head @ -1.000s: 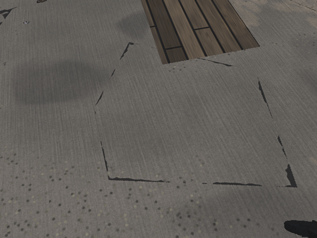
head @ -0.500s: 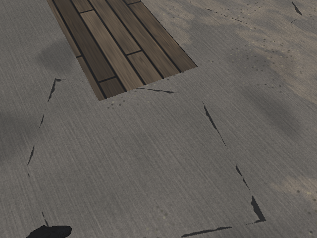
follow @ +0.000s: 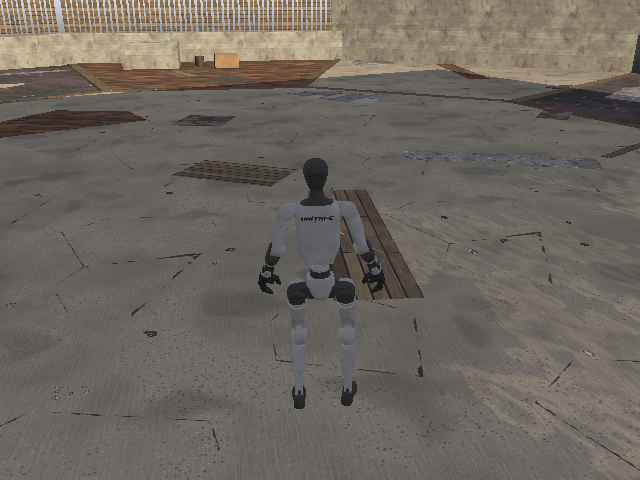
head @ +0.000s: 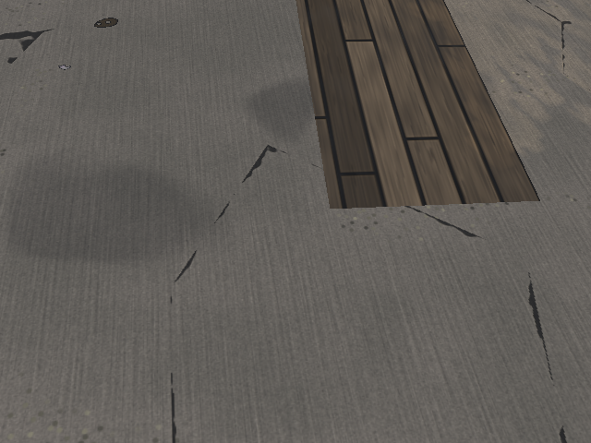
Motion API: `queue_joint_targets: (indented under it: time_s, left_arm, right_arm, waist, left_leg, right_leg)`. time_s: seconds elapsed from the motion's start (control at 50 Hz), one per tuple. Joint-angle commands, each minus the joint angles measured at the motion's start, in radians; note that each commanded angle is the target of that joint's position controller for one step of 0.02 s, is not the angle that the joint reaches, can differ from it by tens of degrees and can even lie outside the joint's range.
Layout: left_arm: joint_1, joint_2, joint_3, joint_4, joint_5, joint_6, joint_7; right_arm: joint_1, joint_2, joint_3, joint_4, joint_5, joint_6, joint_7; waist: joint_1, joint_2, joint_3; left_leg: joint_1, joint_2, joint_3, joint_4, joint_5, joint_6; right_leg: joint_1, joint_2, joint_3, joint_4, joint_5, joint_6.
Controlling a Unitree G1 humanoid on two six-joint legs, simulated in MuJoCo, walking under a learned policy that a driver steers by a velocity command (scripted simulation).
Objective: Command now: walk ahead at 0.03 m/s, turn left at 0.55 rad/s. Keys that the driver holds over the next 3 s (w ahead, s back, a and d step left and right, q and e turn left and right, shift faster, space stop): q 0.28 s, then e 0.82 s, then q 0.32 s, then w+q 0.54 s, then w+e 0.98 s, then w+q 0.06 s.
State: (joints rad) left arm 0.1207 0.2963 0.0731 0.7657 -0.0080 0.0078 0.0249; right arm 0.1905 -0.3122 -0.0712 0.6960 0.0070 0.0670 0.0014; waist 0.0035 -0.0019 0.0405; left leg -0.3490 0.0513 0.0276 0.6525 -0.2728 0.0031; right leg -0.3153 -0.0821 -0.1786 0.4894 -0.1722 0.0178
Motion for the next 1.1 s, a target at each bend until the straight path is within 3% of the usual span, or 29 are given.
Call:
queue_joint_targets:
  time_s: [0.02, 0.04, 0.06, 0.08, 0.1, 0.12, 0.18, 0.3, 0.4, 0.42, 0.44, 0.46, 0.48, 0.52, 0.58, 0.68, 0.72, 0.76, 0.78, 0.8, 0.82, 0.84, 0.9, 0.96, 1.02, 1.04, 1.06, 1.08, 1.1]
  left_arm:
    - [0.015, 0.069, 0.020, -0.038, 0.012, 0.001, -0.004]
    - [-0.062, 0.079, 0.021, -0.097, 0.029, -0.001, 0.006]
    - [-0.118, 0.116, 0.033, -0.101, 0.025, -0.001, 0.011]
    - [-0.094, 0.120, 0.040, -0.092, 0.010, 0.002, 0.014]
    - [-0.057, 0.118, 0.045, -0.062, 0.013, 0.005, 0.022]
    - [-0.044, 0.126, 0.049, -0.052, 0.021, 0.008, 0.028]
    - [-0.026, 0.104, 0.046, -0.048, 0.012, -0.002, 0.021]
    - [-0.055, 0.082, 0.028, -0.055, 0.003, -0.012, 0.004]
    - [-0.008, 0.059, 0.009, -0.031, 0.001, -0.016, -0.023]
    - [0.018, 0.037, 0.000, -0.017, 0.006, -0.021, -0.030]
    - [0.011, 0.050, -0.003, -0.017, 0.019, -0.023, -0.033]
    - [0.005, 0.125, 0.008, -0.031, 0.029, -0.023, -0.029]
    - [-0.048, 0.153, 0.010, -0.030, 0.025, -0.022, -0.028]
    - [-0.057, 0.138, 0.011, -0.040, 0.013, -0.024, -0.031]
    - [-0.040, 0.165, 0.017, -0.039, -0.001, -0.032, -0.023]
    - [-0.020, 0.163, 0.025, -0.066, -0.010, -0.003, -0.001]
    - [-0.032, 0.154, 0.025, -0.087, -0.014, 0.007, 0.001]
    - [-0.029, 0.128, 0.021, -0.103, -0.018, 0.013, -0.002]
    - [-0.006, 0.110, 0.018, -0.106, -0.015, 0.014, -0.008]
    - [-0.012, 0.139, 0.030, -0.110, -0.011, 0.015, -0.012]
    - [-0.009, 0.162, 0.044, -0.108, -0.013, 0.019, -0.017]
    - [0.008, 0.145, 0.044, -0.101, -0.019, 0.028, -0.019]
    - [-0.021, 0.079, 0.017, -0.117, -0.018, 0.041, -0.031]
    - [-0.026, 0.090, 0.017, -0.149, -0.021, 0.042, -0.052]
    - [0.072, 0.111, 0.036, -0.129, -0.014, 0.050, -0.055]
    - [0.112, 0.158, 0.054, -0.123, -0.010, 0.051, -0.043]
    - [0.141, 0.302, 0.084, -0.149, -0.004, 0.045, -0.021]
    - [0.147, 0.297, 0.073, -0.175, 0.039, 0.018, -0.035]
    - [0.120, 0.267, 0.064, -0.173, 0.043, -0.004, -0.041]
  right_arm:
    - [0.142, -0.211, -0.066, -0.034, -0.008, -0.006, -0.015]
    - [0.107, -0.295, -0.076, -0.072, -0.031, -0.017, -0.016]
    - [0.100, -0.244, -0.064, -0.078, -0.048, -0.041, -0.010]
    - [0.059, -0.219, -0.056, -0.077, -0.041, -0.058, -0.011]
    - [0.005, -0.191, -0.051, -0.087, -0.020, -0.064, -0.016]
    - [-0.027, -0.164, -0.041, -0.094, -0.003, -0.063, -0.021]
    - [-0.014, -0.143, -0.030, -0.104, -0.007, -0.058, -0.034]
    - [-0.001, -0.168, -0.042, -0.115, -0.005, -0.042, -0.044]
    - [-0.033, -0.079, 0.001, -0.089, -0.018, -0.041, -0.023]
    - [-0.039, -0.053, 0.013, -0.074, -0.016, -0.044, -0.019]
    - [0.006, -0.042, 0.019, -0.050, -0.025, -0.053, -0.015]
    - [0.045, -0.046, 0.018, -0.041, -0.048, -0.065, -0.012]
    - [0.091, -0.049, 0.014, -0.037, -0.054, -0.075, -0.010]
    - [-0.028, -0.116, -0.006, -0.041, -0.041, -0.074, -0.027]
    - [-0.043, -0.091, -0.011, -0.054, -0.031, -0.057, -0.047]
    - [-0.018, -0.057, -0.025, -0.051, -0.021, -0.069, -0.040]
    - [0.004, -0.073, -0.037, -0.048, -0.021, -0.072, -0.036]
    - [0.043, -0.113, -0.052, -0.045, -0.026, -0.069, -0.036]
    - [0.041, -0.137, -0.056, -0.047, -0.032, -0.070, -0.038]
    - [0.029, -0.125, -0.050, -0.067, -0.038, -0.076, -0.045]
    - [0.012, -0.112, -0.041, -0.078, -0.037, -0.082, -0.050]
    - [-0.032, -0.112, -0.040, -0.084, -0.026, -0.084, -0.054]
    - [-0.053, -0.148, -0.051, -0.071, -0.018, -0.073, -0.054]
    - [-0.032, -0.165, -0.060, -0.061, -0.007, -0.058, -0.048]
    - [-0.026, -0.156, -0.057, -0.045, 0.021, -0.057, -0.038]
    - [0.035, -0.115, -0.048, -0.020, 0.011, -0.062, -0.031]
    - [0.029, -0.040, -0.020, -0.065, -0.050, -0.062, -0.026]
    - [-0.083, -0.078, -0.027, -0.105, -0.033, -0.068, -0.035]
    - [-0.113, -0.109, -0.037, -0.106, -0.007, -0.065, -0.043]
  waist:
    - [-0.024, 0.202, -0.090]
    - [-0.042, 0.346, -0.052]
    - [-0.073, 0.226, -0.082]
    - [-0.037, 0.191, -0.080]
    - [-0.011, 0.134, -0.089]
    - [-0.001, 0.136, -0.094]
    - [0.006, 0.128, -0.141]
    - [-0.023, 0.155, -0.141]
    - [-0.018, 0.144, -0.143]
    - [0.007, 0.126, -0.133]
    - [-0.005, 0.095, -0.120]
    - [-0.047, -0.011, -0.119]
    - [-0.113, -0.118, -0.109]
    - [-0.040, -0.121, -0.060]
    - [-0.030, -0.168, -0.045]
    - [-0.013, -0.121, -0.079]
    - [-0.016, -0.051, -0.088]
    - [-0.019, 0.103, -0.083]
    - [-0.011, 0.215, -0.089]
    - [-0.026, 0.224, -0.098]
    - [-0.017, 0.136, -0.092]
    - [0.009, 0.081, -0.076]
    - [-0.014, 0.117, -0.057]
    - [-0.032, 0.164, -0.109]
    - [0.013, 0.139, -0.132]
    - [0.014, 0.027, -0.128]
    - [-0.010, -0.312, -0.122]
    - [0.068, -0.238, -0.193]
    - [0.061, -0.141, -0.157]
  left_leg:
    - [0.269, 0.166, -0.294, -0.301, 0.327, 0.141]
    - [0.226, 0.344, -0.567, -0.359, 0.400, 0.327]
    - [0.198, 0.308, -0.524, -0.371, 0.343, 0.340]
    - [0.187, 0.255, -0.440, -0.359, 0.308, 0.283]
    - [0.195, 0.206, -0.389, -0.343, 0.262, 0.227]
    - [0.197, 0.190, -0.365, -0.333, 0.296, 0.205]
    - [0.212, 0.152, -0.334, -0.310, 0.405, 0.209]
    - [0.236, 0.144, -0.392, -0.288, 0.302, 0.219]
    - [0.149, 0.134, -0.365, -0.248, 0.331, 0.203]
    - [0.116, 0.109, -0.340, -0.244, 0.274, 0.172]
    - [0.091, 0.073, -0.315, -0.245, 0.189, 0.124]
    - [0.059, 0.003, -0.250, -0.174, 0.065, 0.069]
    - [0.096, -0.065, -0.168, -0.191, -0.003, 0.022]
    - [0.157, -0.070, -0.127, -0.154, 0.034, -0.010]
    - [0.138, -0.074, -0.098, -0.120, 0.044, -0.004]
    - [0.133, -0.077, -0.069, -0.111, 0.039, 0.004]
    - [0.179, -0.035, -0.092, -0.155, 0.073, 0.030]
    - [0.252, 0.106, -0.231, -0.261, 0.144, 0.117]
    - [0.277, 0.255, -0.362, -0.318, 0.262, 0.206]
    - [0.273, 0.368, -0.437, -0.335, 0.399, 0.289]
    - [0.248, 0.379, -0.411, -0.331, 0.461, 0.307]
    - [0.232, 0.334, -0.324, -0.320, 0.438, 0.268]
    - [0.210, 0.227, -0.129, -0.316, 0.423, 0.202]
    - [0.227, 0.226, -0.056, -0.276, 0.449, 0.191]
    - [0.177, 0.219, 0.004, -0.151, 0.327, 0.120]
    - [0.064, 0.169, 0.078, -0.007, 0.179, 0.044]
    - [-0.266, 0.028, 0.143, 0.342, -0.365, -0.075]
    - [-0.336, -0.049, -0.049, 0.526, -0.458, -0.086]
    - [-0.349, -0.030, -0.094, 0.581, -0.387, -0.074]
  right_leg:
    - [-0.169, -0.057, 0.002, 0.248, -0.224, 0.002]
    - [-0.376, 0.089, 0.077, 0.459, -0.481, 0.053]
    - [-0.375, 0.074, 0.200, 0.600, -0.461, 0.039]
    - [-0.374, 0.062, 0.230, 0.631, -0.368, 0.023]
    - [-0.371, 0.052, 0.242, 0.624, -0.294, 0.022]
    - [-0.367, 0.052, 0.244, 0.624, -0.246, 0.030]
    - [-0.306, 0.080, 0.242, 0.615, -0.176, 0.050]
    - [-0.213, 0.093, 0.255, 0.319, -0.163, 0.069]
    - [0.028, 0.057, 0.214, 0.092, -0.117, 0.040]
    - [0.119, 0.060, 0.203, -0.063, 0.013, 0.025]
    - [0.181, 0.044, 0.236, -0.129, 0.126, 0.007]
    - [0.220, -0.059, 0.351, -0.110, 0.323, -0.033]
    - [0.139, -0.084, 0.384, -0.081, 0.284, -0.103]
    - [0.020, -0.061, 0.425, -0.134, 0.059, -0.122]
    - [0.016, -0.064, 0.483, -0.132, 0.074, -0.128]
    - [0.019, -0.040, 0.540, -0.070, 0.108, -0.151]
    - [-0.037, 0.007, 0.502, -0.006, 0.080, -0.121]
    - [-0.165, 0.101, 0.372, 0.162, -0.049, -0.052]
    - [-0.223, 0.137, 0.283, 0.309, -0.221, -0.021]
    - [-0.274, 0.104, 0.258, 0.537, -0.435, 0.003]
    - [-0.289, 0.077, 0.276, 0.674, -0.453, 0.017]
    - [-0.286, 0.049, 0.278, 0.676, -0.407, 0.026]
    - [-0.221, 0.028, 0.196, 0.504, -0.283, 0.049]
    - [-0.092, 0.048, 0.136, 0.308, -0.239, 0.037]
    - [0.088, 0.107, 0.078, 0.034, -0.044, -0.020]
    - [0.216, 0.082, 0.171, -0.064, 0.111, -0.062]
    - [0.382, -0.214, 0.607, -0.094, 0.523, -0.205]
    - [0.297, -0.325, 0.757, -0.128, 0.548, -0.393]
    - [0.262, -0.279, 0.682, -0.150, 0.431, -0.376]
